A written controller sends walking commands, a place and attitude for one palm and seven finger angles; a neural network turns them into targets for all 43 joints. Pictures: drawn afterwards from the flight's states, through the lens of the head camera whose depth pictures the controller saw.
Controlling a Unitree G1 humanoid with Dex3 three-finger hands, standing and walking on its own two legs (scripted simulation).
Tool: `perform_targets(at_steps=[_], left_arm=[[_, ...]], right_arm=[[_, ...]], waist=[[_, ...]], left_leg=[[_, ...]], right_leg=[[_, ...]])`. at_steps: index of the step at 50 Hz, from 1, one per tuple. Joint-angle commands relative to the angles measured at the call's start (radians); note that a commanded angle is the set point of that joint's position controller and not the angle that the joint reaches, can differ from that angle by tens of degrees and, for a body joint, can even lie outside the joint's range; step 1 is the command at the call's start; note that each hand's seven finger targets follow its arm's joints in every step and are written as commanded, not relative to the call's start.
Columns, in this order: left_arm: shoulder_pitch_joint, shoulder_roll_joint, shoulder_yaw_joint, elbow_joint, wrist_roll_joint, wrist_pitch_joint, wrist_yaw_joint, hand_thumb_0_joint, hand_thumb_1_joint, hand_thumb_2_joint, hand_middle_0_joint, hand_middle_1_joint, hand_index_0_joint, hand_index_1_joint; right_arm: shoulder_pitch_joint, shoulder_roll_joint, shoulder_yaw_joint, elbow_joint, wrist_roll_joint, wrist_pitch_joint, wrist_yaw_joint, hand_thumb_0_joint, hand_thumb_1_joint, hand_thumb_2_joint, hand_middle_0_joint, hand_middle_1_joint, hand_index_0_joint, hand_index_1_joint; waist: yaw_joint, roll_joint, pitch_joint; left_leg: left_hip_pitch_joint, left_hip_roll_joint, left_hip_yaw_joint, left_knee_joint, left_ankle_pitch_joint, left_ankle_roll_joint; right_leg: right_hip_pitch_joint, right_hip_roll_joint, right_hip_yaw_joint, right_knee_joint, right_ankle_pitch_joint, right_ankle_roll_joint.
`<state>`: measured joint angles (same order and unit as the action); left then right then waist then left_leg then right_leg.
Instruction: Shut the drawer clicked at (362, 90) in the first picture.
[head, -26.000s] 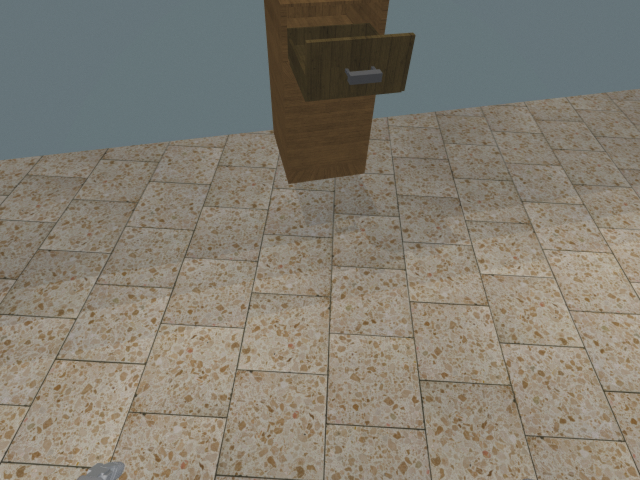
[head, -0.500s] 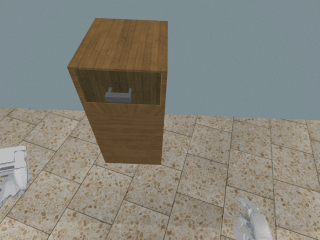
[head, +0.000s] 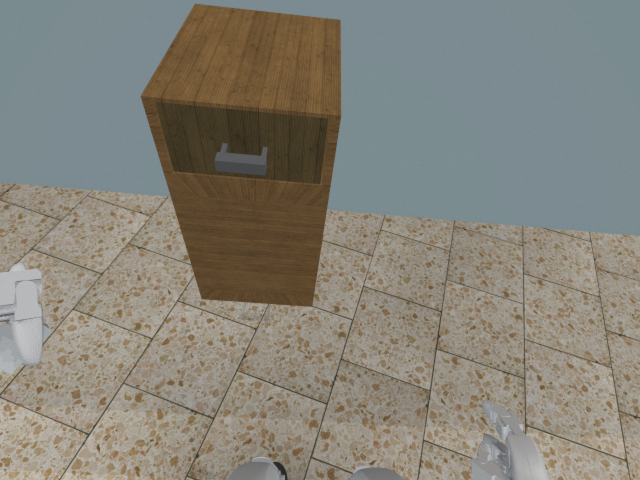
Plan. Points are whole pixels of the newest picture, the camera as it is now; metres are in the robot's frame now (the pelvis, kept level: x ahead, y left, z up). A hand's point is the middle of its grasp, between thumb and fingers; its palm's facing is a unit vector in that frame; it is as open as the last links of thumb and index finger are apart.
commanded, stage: step back with the hand held close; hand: left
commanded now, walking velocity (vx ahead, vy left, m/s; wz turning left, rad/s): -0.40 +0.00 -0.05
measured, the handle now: (243, 156) +0.72 +0.17 -0.07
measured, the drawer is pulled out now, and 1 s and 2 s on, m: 0.00 0.00 0.00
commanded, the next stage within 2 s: stop stepping back and stand still in 0.18 s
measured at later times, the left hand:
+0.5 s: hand (58, 421) +0.15 +0.20 +0.17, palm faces +0.24 -0.86 -0.45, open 3.2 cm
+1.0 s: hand out of the picture +0.08 +0.20 +0.18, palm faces +0.25 -0.86 -0.45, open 3.3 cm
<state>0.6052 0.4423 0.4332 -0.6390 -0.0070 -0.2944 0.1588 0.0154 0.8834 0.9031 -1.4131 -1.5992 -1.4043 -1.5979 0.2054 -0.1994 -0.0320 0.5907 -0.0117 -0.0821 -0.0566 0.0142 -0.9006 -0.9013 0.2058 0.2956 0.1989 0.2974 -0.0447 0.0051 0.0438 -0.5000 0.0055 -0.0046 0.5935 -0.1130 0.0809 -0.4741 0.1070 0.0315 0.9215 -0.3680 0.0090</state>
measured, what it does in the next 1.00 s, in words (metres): walks backwards: right foot, then left foot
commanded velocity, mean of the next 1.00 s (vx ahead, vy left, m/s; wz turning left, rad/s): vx -0.06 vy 0.03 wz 0.00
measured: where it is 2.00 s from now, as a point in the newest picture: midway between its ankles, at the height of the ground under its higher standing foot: outside the picture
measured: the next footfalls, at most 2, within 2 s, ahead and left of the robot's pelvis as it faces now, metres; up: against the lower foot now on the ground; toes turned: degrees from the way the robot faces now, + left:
right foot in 0.26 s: -0.14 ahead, -0.12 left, +0.00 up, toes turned -5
left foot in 0.42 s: +0.01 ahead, +0.07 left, +0.00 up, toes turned -7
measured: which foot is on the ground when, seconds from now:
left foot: down 0.00-0.30, up 0.32-0.40, down 0.42-1.00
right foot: up 0.00-0.24, down 0.26-1.00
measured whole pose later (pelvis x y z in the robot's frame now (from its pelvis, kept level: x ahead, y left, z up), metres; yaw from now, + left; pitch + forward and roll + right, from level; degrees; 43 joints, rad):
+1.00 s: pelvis -0.13 -0.01 +0.01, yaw -6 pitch +0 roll -2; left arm 0.67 0.38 0.36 -0.61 -0.04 -0.22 0.14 0.02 0.89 0.90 -1.41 -1.60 -1.40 -1.60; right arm 0.21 -0.15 0.04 0.60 0.00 -0.10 -0.05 0.01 -0.90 -0.90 0.21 0.30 0.20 0.30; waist -0.03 0.01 0.00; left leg -0.40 -0.01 -0.02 0.53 -0.19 0.01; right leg -0.14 0.03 -0.02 0.45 -0.31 -0.01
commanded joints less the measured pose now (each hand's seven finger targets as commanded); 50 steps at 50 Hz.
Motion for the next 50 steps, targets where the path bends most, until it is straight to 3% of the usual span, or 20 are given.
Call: perform_targets(at_steps=[1,5,10,14,15,16,18,22,24,25,28,31,32,34,36,39,43,45,48,50], left_arm=[[0.021,0.096,0.082,-0.230,-0.036,-0.055,0.022,0.000,0.900,0.900,-1.400,-1.600,-1.400,-1.600],[-0.008,0.083,0.030,-0.261,-0.045,-0.059,0.012,0.000,0.900,0.900,-1.400,-1.600,-1.400,-1.600],[0.027,0.156,0.090,-0.237,-0.065,-0.069,-0.015,0.000,0.900,0.900,-1.400,-1.600,-1.400,-1.600],[-0.008,0.231,0.159,-0.239,-0.090,-0.089,-0.018,0.000,0.900,0.900,-1.400,-1.600,-1.400,-1.600],[0.027,0.180,0.114,-0.196,-0.096,-0.061,-0.025,0.000,0.900,0.900,-1.400,-1.600,-1.400,-1.600],[0.092,0.168,0.129,-0.139,-0.087,-0.026,-0.020,0.000,0.900,0.900,-1.400,-1.600,-1.400,-1.600],[0.097,0.138,0.109,-0.127,-0.071,0.014,-0.011,0.000,0.900,0.900,-1.400,-1.600,-1.400,-1.600],[0.006,0.130,0.072,-0.115,-0.063,0.004,-0.002,0.000,0.900,0.900,-1.400,-1.600,-1.400,-1.600],[0.035,0.140,0.083,-0.156,-0.056,0.003,-0.001,0.000,0.900,0.900,-1.400,-1.600,-1.400,-1.600],[0.022,0.145,0.081,-0.195,-0.056,-0.004,-0.011,0.000,0.900,0.900,-1.400,-1.600,-1.400,-1.600],[0.084,0.129,0.096,-0.210,-0.046,-0.001,-0.003,0.000,0.900,0.900,-1.400,-1.600,-1.400,-1.600],[0.127,0.133,0.104,-0.179,-0.065,-0.004,-0.003,0.000,0.900,0.900,-1.400,-1.600,-1.400,-1.600],[0.103,0.115,0.092,-0.176,-0.063,-0.002,0.001,0.000,0.900,0.900,-1.400,-1.600,-1.400,-1.600],[0.045,0.098,0.071,-0.147,-0.051,-0.002,0.011,0.000,0.900,0.900,-1.400,-1.600,-1.400,-1.600],[-0.002,0.094,0.054,-0.121,-0.044,-0.001,0.012,0.000,0.900,0.900,-1.400,-1.600,-1.400,-1.600],[-0.040,0.088,0.039,-0.133,-0.037,-0.003,0.007,0.000,0.900,0.900,-1.400,-1.600,-1.400,-1.600],[0.011,0.084,0.042,-0.167,-0.029,0.008,0.007,0.000,0.900,0.900,-1.400,-1.600,-1.400,-1.600],[0.077,0.093,0.058,-0.155,-0.034,0.018,0.002,0.000,0.900,0.900,-1.400,-1.600,-1.400,-1.600],[0.078,0.083,0.048,-0.137,-0.049,0.026,-0.003,0.000,0.900,0.900,-1.400,-1.600,-1.400,-1.600],[0.019,0.075,0.042,-0.139,-0.049,0.034,0.007,0.000,0.900,0.900,-1.400,-1.600,-1.400,-1.600]], right_arm=[[-0.077,-0.127,-0.047,-0.130,-0.010,-0.097,0.004,0.000,-0.900,-0.900,0.200,0.300,0.200,0.300],[-0.054,-0.120,-0.025,-0.073,-0.024,-0.116,0.010,0.000,-0.900,-0.900,0.200,0.300,0.200,0.300],[-0.032,-0.111,-0.024,-0.044,-0.048,-0.083,0.018,0.000,-0.900,-0.900,0.200,0.300,0.200,0.300],[-0.091,-0.091,-0.003,-0.091,-0.017,-0.046,0.008,0.000,-0.900,-0.900,0.200,0.300,0.200,0.300],[-0.087,-0.100,-0.020,-0.100,0.005,-0.044,0.007,0.000,-0.900,-0.900,0.200,0.300,0.200,0.300],[-0.096,-0.105,-0.021,-0.109,0.014,-0.031,0.003,0.000,-0.900,-0.900,0.200,0.300,0.200,0.300],[-0.117,-0.075,0.011,-0.135,0.025,-0.008,-0.006,0.000,-0.900,-0.900,0.200,0.300,0.200,0.300],[-0.081,-0.146,-0.008,-0.146,0.044,-0.053,-0.026,0.000,-0.900,-0.900,0.200,0.300,0.200,0.300],[-0.064,-0.134,-0.004,-0.146,0.032,-0.060,-0.024,0.000,-0.900,-0.900,0.200,0.300,0.200,0.300],[-0.085,-0.139,-0.008,-0.148,0.024,-0.075,-0.022,0.000,-0.900,-0.900,0.200,0.300,0.200,0.300],[-0.082,-0.133,-0.011,-0.155,0.022,-0.077,-0.014,0.000,-0.900,-0.900,0.200,0.300,0.200,0.300],[-0.058,-0.123,-0.031,-0.142,0.029,-0.050,-0.004,0.000,-0.900,-0.900,0.200,0.300,0.200,0.300],[-0.048,-0.126,-0.034,-0.128,0.028,-0.045,-0.003,0.000,-0.900,-0.900,0.200,0.300,0.200,0.300],[-0.045,-0.116,-0.021,-0.117,0.026,-0.051,-0.007,0.000,-0.900,-0.900,0.200,0.300,0.200,0.300],[-0.055,-0.129,-0.018,-0.118,0.026,-0.068,-0.027,0.000,-0.900,-0.900,0.200,0.300,0.200,0.300],[-0.057,-0.124,-0.006,-0.116,0.017,-0.088,-0.039,0.000,-0.900,-0.900,0.200,0.300,0.200,0.300],[-0.078,-0.110,0.004,-0.128,0.010,-0.099,-0.027,0.000,-0.900,-0.900,0.200,0.300,0.200,0.300],[-0.088,-0.111,0.002,-0.141,0.011,-0.088,-0.018,0.000,-0.900,-0.900,0.200,0.300,0.200,0.300],[-0.079,-0.104,-0.010,-0.124,0.012,-0.053,-0.012,0.000,-0.900,-0.900,0.200,0.300,0.200,0.300],[-0.071,-0.106,-0.007,-0.109,0.014,-0.045,-0.014,0.000,-0.900,-0.900,0.200,0.300,0.200,0.300]], waist=[[0.036,0.118,-0.169],[0.031,0.256,-0.212],[0.044,0.250,-0.312],[0.035,-0.037,-0.222],[0.044,-0.247,-0.217],[0.037,-0.226,-0.156],[0.018,-0.093,-0.111],[0.026,0.003,-0.098],[0.033,0.143,-0.185],[0.043,0.194,-0.178],[0.047,0.142,-0.097],[0.024,-0.121,-0.094],[0.019,-0.125,-0.070],[0.007,-0.057,-0.051],[0.015,0.036,-0.034],[0.027,0.216,-0.094],[0.043,0.154,-0.105],[0.039,0.090,-0.101],[0.021,-0.104,-0.053],[0.011,-0.094,-0.067]], left_leg=[[0.069,0.285,-0.288,-0.393,-0.365,0.067],[0.287,0.224,-0.215,-0.454,-0.288,-0.004],[0.447,0.188,-0.104,-0.356,0.087,-0.096],[0.437,0.049,0.050,0.091,-0.134,-0.113],[0.350,-0.028,0.034,0.241,-0.187,-0.118],[0.223,-0.009,0.024,0.306,-0.186,-0.104],[0.140,0.017,0.019,0.133,-0.122,-0.077],[0.327,0.089,-0.034,-0.155,0.244,-0.024],[0.372,0.138,-0.172,-0.186,0.266,0.022],[0.296,0.169,-0.232,-0.280,0.076,0.026],[0.102,0.110,-0.162,-0.316,-0.338,-0.028],[0.211,0.006,-0.023,0.095,-0.159,-0.086],[0.179,0.012,-0.020,0.170,-0.135,-0.085],[0.181,0.037,-0.017,0.048,-0.083,-0.073],[0.302,0.061,-0.054,-0.136,0.054,-0.051],[0.307,0.175,-0.286,-0.333,-0.058,-0.007],[0.169,0.150,-0.223,-0.398,-0.371,-0.009],[0.133,0.066,-0.126,-0.312,-0.349,-0.054],[0.272,0.008,-0.042,0.034,-0.161,-0.085],[0.256,0.020,-0.035,0.047,-0.096,-0.074]], right_leg=[[0.112,-0.037,0.002,0.130,-0.135,0.000],[0.119,-0.020,-0.064,-0.154,-0.211,-0.019],[0.252,-0.031,-0.087,-0.621,-0.033,-0.055],[-0.012,-0.340,0.059,-0.737,0.220,-0.120],[0.001,-0.365,0.087,-0.702,0.235,-0.143],[0.046,-0.372,0.067,-0.639,0.352,-0.159],[0.169,-0.334,0.031,-0.539,0.521,-0.114],[0.209,-0.186,-0.014,-0.406,0.454,0.013],[0.193,-0.118,-0.056,-0.336,0.234,0.022],[0.229,-0.099,-0.055,-0.323,-0.042,0.017],[0.343,-0.118,-0.053,-0.524,-0.050,-0.029],[0.131,-0.323,0.166,-0.701,-0.124,-0.132],[0.116,-0.367,0.195,-0.697,-0.042,-0.162],[0.175,-0.335,0.109,-0.598,0.203,-0.132],[0.157,-0.201,-0.001,-0.504,0.208,-0.039],[0.199,-0.087,-0.057,-0.351,0.010,0.004],[0.340,-0.096,-0.051,-0.469,-0.029,-0.016],[0.355,-0.112,-0.028,-0.575,-0.050,-0.033],[0.068,-0.275,0.169,-0.743,-0.189,-0.126],[0.113,-0.290,0.149,-0.680,0.023,-0.130]])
